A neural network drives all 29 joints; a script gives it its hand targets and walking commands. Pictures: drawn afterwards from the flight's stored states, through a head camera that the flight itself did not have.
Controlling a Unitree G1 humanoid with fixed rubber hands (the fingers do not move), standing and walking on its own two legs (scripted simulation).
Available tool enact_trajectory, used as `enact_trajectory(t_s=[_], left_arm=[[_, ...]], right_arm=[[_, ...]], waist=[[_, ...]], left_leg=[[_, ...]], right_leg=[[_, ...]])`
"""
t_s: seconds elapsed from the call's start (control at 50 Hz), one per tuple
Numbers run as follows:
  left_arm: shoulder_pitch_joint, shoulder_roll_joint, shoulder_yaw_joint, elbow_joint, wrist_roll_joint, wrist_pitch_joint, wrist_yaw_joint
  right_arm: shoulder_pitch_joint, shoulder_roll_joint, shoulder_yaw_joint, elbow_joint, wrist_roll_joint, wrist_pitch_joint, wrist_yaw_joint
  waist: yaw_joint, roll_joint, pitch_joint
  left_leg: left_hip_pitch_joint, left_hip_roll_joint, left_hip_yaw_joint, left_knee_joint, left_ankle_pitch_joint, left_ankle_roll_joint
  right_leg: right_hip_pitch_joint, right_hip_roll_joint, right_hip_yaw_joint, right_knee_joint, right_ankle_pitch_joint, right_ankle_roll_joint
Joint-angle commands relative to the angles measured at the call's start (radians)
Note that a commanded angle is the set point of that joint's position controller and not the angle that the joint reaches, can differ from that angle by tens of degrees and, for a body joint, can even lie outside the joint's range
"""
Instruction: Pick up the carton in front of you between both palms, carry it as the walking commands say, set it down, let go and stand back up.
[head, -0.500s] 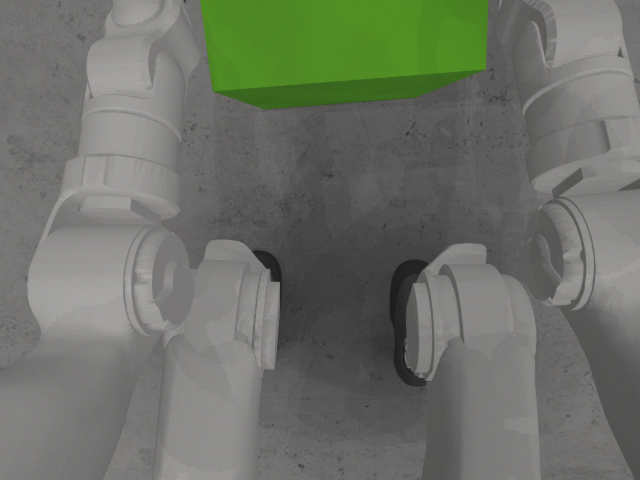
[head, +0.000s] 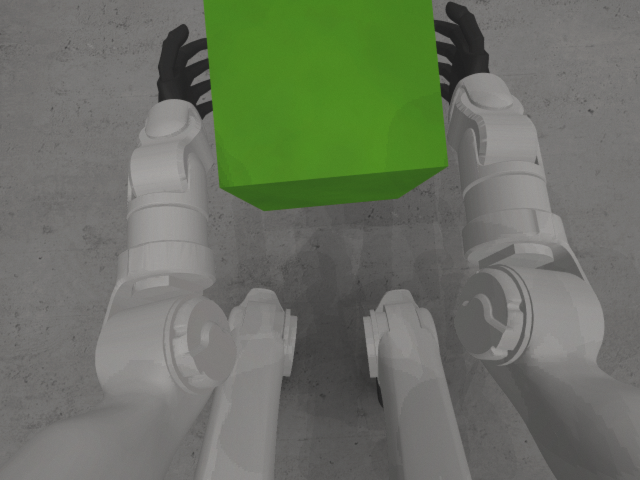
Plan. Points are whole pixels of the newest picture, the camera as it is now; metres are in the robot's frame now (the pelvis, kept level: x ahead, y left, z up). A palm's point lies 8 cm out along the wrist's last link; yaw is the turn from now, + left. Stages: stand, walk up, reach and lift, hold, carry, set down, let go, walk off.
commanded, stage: reach and lift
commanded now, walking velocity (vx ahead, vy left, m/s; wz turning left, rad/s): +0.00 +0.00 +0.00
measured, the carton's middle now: (324, 114) +0.53 +0.00 -0.14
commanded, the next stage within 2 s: none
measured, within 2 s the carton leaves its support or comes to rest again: neither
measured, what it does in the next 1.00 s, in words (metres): rises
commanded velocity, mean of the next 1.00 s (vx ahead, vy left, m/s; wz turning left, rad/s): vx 0.00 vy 0.00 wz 0.00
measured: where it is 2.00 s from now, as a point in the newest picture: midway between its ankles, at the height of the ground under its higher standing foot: (324, 376)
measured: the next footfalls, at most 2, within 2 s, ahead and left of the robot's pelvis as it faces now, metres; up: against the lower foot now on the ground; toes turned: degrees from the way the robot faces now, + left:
none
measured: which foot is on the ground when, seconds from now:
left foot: down 0.00-1.00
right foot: down 0.00-1.00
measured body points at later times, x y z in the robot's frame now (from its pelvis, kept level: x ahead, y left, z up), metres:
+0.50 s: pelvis +0.05 +0.00 +0.13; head +0.24 -0.01 +0.53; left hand +0.49 +0.15 +0.08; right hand +0.50 -0.15 +0.08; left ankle +0.13 +0.14 -0.44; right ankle +0.12 -0.13 -0.44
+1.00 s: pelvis +0.10 +0.01 +0.25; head +0.17 +0.00 +0.70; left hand +0.44 +0.15 +0.23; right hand +0.44 -0.15 +0.23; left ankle +0.12 +0.14 -0.44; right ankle +0.12 -0.13 -0.44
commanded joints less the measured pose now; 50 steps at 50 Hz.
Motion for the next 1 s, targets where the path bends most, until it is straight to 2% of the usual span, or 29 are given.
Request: enact_trajectory(t_s=[0.0,0.1,0.18,0.42,0.62,0.78,0.98], left_arm=[[-0.751,-1.009,-0.549,0.008,-0.189,-0.005,-0.273],[-0.659,-1.066,-0.634,-0.041,-0.227,0.020,-0.284],[-0.558,-1.094,-0.678,-0.051,-0.241,0.021,-0.288],[-0.288,-1.128,-0.688,0.000,-0.201,-0.028,-0.280],[-0.101,-1.158,-0.729,-0.014,-0.182,-0.052,-0.281],[0.072,-1.164,-0.780,-0.045,-0.173,-0.049,-0.288],[0.297,-1.149,-0.837,-0.109,-0.173,-0.018,-0.294]], right_arm=[[-0.598,1.062,0.416,-0.009,0.174,-0.002,0.249],[-0.521,1.131,0.513,-0.087,0.221,0.026,0.259],[-0.428,1.175,0.560,-0.111,0.241,0.029,0.259],[-0.171,1.219,0.562,-0.099,0.203,-0.020,0.237],[0.000,1.255,0.601,-0.138,0.189,-0.045,0.232],[0.162,1.265,0.656,-0.187,0.189,-0.042,0.233],[0.380,1.252,0.711,-0.260,0.190,-0.010,0.236]], waist=[[-0.002,-0.028,-1.184],[-0.002,-0.035,-1.274],[0.000,-0.043,-1.228],[-0.010,-0.025,-0.976],[-0.011,-0.018,-0.864],[-0.012,-0.013,-0.743],[-0.025,-0.007,-0.557]], left_leg=[[0.632,-0.064,0.226,-0.187,0.100,0.045],[0.745,-0.067,0.216,-0.238,0.192,0.042],[0.792,-0.068,0.201,-0.294,0.231,0.043],[0.947,-0.068,0.148,-0.507,0.224,0.050],[1.156,-0.052,0.102,-0.701,0.239,0.064],[1.362,-0.034,0.069,-0.871,0.303,0.073],[1.646,-0.014,0.032,-1.099,0.449,0.075]], right_leg=[[0.662,0.053,-0.194,-0.228,0.092,-0.046],[0.768,0.056,-0.191,-0.277,0.191,-0.035],[0.826,0.058,-0.179,-0.329,0.236,-0.028],[0.984,0.055,-0.132,-0.535,0.236,-0.031],[1.204,0.041,-0.089,-0.725,0.258,-0.040],[1.402,0.025,-0.056,-0.897,0.323,-0.046],[1.664,0.004,-0.029,-1.121,0.465,-0.049]])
